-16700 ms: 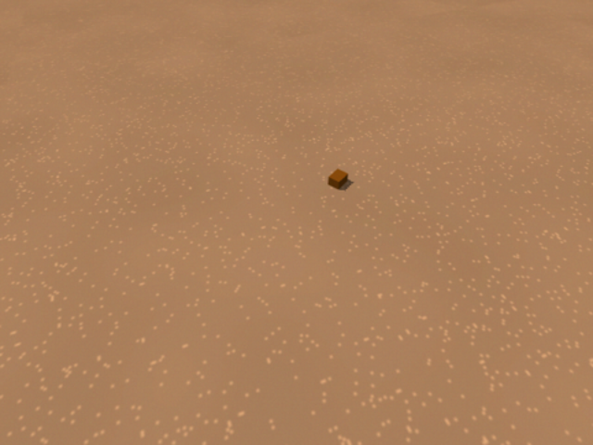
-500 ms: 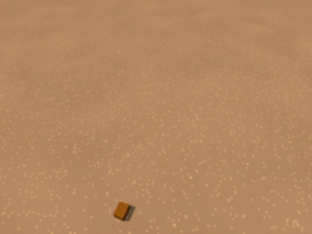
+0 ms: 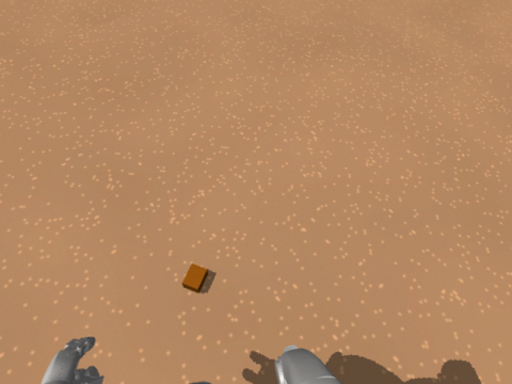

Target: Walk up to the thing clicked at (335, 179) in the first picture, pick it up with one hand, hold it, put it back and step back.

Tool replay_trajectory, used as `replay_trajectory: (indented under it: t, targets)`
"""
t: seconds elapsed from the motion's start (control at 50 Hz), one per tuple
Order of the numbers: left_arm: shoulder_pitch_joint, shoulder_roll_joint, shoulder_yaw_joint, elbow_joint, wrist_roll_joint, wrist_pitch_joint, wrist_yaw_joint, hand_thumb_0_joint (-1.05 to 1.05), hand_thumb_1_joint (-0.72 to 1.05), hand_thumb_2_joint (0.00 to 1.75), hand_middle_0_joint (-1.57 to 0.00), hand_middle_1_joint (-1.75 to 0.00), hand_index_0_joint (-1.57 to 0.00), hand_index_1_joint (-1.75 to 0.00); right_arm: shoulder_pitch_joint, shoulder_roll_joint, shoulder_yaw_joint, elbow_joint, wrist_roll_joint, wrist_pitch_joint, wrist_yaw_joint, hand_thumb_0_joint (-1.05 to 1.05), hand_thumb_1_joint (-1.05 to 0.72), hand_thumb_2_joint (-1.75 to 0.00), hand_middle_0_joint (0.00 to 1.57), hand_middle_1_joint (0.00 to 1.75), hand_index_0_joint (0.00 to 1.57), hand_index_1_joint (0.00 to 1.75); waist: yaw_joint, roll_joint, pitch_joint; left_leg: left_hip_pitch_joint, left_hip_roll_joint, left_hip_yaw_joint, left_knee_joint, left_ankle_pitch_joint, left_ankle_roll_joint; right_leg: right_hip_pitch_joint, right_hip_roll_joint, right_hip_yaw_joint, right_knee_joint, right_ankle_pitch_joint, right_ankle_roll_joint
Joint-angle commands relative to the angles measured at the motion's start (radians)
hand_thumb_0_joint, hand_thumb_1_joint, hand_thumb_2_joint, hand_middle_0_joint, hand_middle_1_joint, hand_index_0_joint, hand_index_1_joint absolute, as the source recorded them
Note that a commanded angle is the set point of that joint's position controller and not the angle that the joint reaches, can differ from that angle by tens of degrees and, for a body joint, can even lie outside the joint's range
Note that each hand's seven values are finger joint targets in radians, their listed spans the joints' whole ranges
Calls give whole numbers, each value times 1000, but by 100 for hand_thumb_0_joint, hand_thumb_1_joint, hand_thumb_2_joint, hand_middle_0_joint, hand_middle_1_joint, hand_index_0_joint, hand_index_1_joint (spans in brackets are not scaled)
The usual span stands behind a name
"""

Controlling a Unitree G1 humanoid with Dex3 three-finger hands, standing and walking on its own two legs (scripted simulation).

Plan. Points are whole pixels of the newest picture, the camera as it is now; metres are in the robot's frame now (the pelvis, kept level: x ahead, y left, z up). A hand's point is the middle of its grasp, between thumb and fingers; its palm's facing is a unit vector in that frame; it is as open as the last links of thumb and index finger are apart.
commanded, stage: walk up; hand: left
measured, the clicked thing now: (195, 278) +0.52 +0.19 -0.73
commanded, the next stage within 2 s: stand in 1.84 s
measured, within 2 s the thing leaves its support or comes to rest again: neither
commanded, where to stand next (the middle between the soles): +0.14 -0.05 m, yaw +1 degrees
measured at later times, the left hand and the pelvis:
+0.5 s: hand out of the picture -0.01 +0.22 -0.13, palm faces -0.07 -0.91 -0.41, open 7.4 cm; pelvis -0.13 -0.03 +0.00, yaw -4 degrees
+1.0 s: hand out of the picture -0.19 +0.21 -0.14, palm faces -0.02 -0.92 -0.38, open 7.4 cm; pelvis -0.24 -0.06 +0.00, yaw -3 degrees
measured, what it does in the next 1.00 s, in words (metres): walks backwards: right foot, then left foot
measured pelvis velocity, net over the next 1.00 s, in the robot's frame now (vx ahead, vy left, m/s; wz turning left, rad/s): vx -0.24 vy -0.06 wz -0.05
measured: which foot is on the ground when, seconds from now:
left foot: down 0.00-0.32, up 0.34-0.60, down 0.62-1.00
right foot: up 0.00-0.28, down 0.30-0.64, up 0.66-0.88, down 0.90-1.00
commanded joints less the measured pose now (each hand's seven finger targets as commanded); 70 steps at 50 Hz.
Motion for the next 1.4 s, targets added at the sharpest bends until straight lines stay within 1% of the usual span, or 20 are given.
replay_trajectory:
  t: [0.0,0.14,0.26,0.28,0.3,0.32,0.4,0.52,0.58,0.6,0.64,0.72,0.8,0.86,0.88,0.92,1.12,1.18,1.3,1.38]
  targets:
    - [106,184,64,-59,0,-14,4,0,90,90,-20,-30,-20,-30,-69,-281,-74,-129,7,-42,-47,0,-90,-90,20,30,20,30,61,195,-206,161,277,-240,-190,678,197,-41,5,40,213,25,17]
    - [82,151,69,-131,9,-20,-9,0,90,90,-20,-30,-20,-30,46,-291,-83,-149,15,-44,-62,0,-90,-90,20,30,20,30,-16,204,-257,306,307,-231,-140,696,225,9,-49,-31,-120,-4,46]
    - [278,138,82,-57,17,-34,-26,0,90,90,-20,-30,-20,-30,-65,-301,-68,-197,24,-21,-44,0,-90,-90,20,30,20,30,73,234,-310,46,243,-148,-43,463,128,374,-87,-157,-636,291,-16]
    - [261,194,94,-72,28,-42,-25,0,90,90,-20,-30,-20,-30,-64,-256,-54,-207,31,-21,-41,0,-90,-90,20,30,20,30,68,112,-290,-82,165,-106,26,329,67,417,-173,-14,-653,378,-49]
    - [226,299,118,-94,18,-38,-29,0,90,90,-20,-30,-20,-30,-101,-201,-45,-228,45,-20,-49,0,-90,-90,20,30,20,30,89,-176,-231,-217,-58,-10,233,-47,-3,317,-368,260,-705,519,-196]
    - [168,340,118,-130,28,-43,-25,0,90,90,-20,-30,-20,-30,-101,-224,-58,-215,44,-12,-64,0,-90,-90,20,30,20,30,92,-227,-187,-175,-64,-81,486,-323,-16,144,-502,386,-746,581,-312]
    - [58,203,90,-184,26,-45,-6,0,90,90,-20,-30,-20,-30,11,-215,-38,-172,51,-29,-62,0,-90,-90,20,30,20,30,23,-89,-171,-193,-78,-112,560,-174,-22,239,-308,42,-582,785,-209]
    - [171,188,83,-200,27,-46,4,0,90,90,-20,-30,-20,-30,7,-198,-37,-194,23,-47,-52,0,-90,-90,20,30,20,30,79,-116,-247,-171,-13,-18,100,-182,-22,478,-332,69,-508,823,-209]
    - [136,193,72,-206,5,-36,-10,0,90,90,-20,-30,-20,-30,104,-195,-46,-145,16,-57,-43,0,-90,-90,20,30,20,30,24,-57,-282,54,-25,36,-271,137,0,366,-301,37,-423,651,-144]
    - [152,159,59,-208,2,-32,-13,0,90,90,-20,-30,-20,-30,93,-236,-59,-147,0,-61,-44,0,-90,-90,20,30,20,30,32,24,-279,139,78,-139,-307,139,39,208,-253,21,-371,466,-88]
    - [67,180,77,-205,6,-33,-4,0,90,90,-20,-30,-20,-30,10,-394,-86,-176,7,-66,-32,0,-90,-90,20,30,20,30,-10,280,-219,-49,449,-568,-372,239,296,111,-62,-53,-29,-118,2]
    - [172,169,80,-124,-7,-38,-18,0,90,90,-20,-30,-20,-30,-78,-274,-55,-180,0,-80,-43,0,-90,-90,20,30,20,30,70,182,-170,-52,269,-232,-285,313,192,140,-34,-1,50,25,-12]
    - [161,149,63,-96,0,-73,-39,0,90,90,-20,-30,-20,-30,-43,-259,-57,-171,-10,-71,-24,0,-90,-90,20,30,20,30,13,259,-188,53,212,-207,-294,-47,170,199,-74,-125,-354,-21,18]
    - [262,141,67,-4,9,-107,-20,0,90,90,-20,-30,-20,-30,-51,-247,-47,-165,5,-45,-12,0,-90,-90,20,30,20,30,66,213,-197,-54,160,-128,-139,37,110,444,-46,-166,-730,201,-16]
    - [284,186,79,8,21,-119,-14,0,90,90,-20,-30,-20,-30,-30,-193,-31,-169,16,-43,-10,0,-90,-90,20,30,20,30,63,91,-199,-168,110,-94,-7,16,56,519,-136,16,-769,134,-37]
    - [176,321,93,-37,30,-127,-15,0,90,90,-20,-30,-20,-30,-78,-220,-42,-164,20,-39,-16,0,-90,-90,20,30,20,30,76,-78,-100,-153,10,-140,202,-226,-22,154,-472,456,-871,-172,-233]
    - [133,185,42,-26,5,-118,-25,0,90,90,-20,-30,-20,-30,41,-190,-53,-65,11,-81,2,0,-90,-90,20,30,20,30,11,-51,-152,190,-14,-40,-296,108,-2,189,-256,-9,-606,351,-81]
    - [154,171,40,10,-16,-108,-21,0,90,90,-20,-30,-20,-30,2,-296,-67,-77,14,-89,2,0,-90,-90,20,30,20,30,36,140,-177,20,286,-427,-416,-180,183,244,-110,-147,-370,5,-6]
    - [192,207,45,64,-2,-139,-16,0,90,90,-20,-30,-20,-30,-76,-195,-24,-71,30,-75,6,0,-90,-90,20,30,20,30,64,112,-169,-83,62,-141,-202,61,11,422,-210,28,-714,218,-65]
    - [86,219,39,45,1,-136,-15,0,90,90,-20,-30,-20,-30,-22,-188,-24,-22,23,-82,2,0,-90,-90,20,30,20,30,18,24,-136,14,38,-95,-183,113,14,304,-278,40,-707,262,-100]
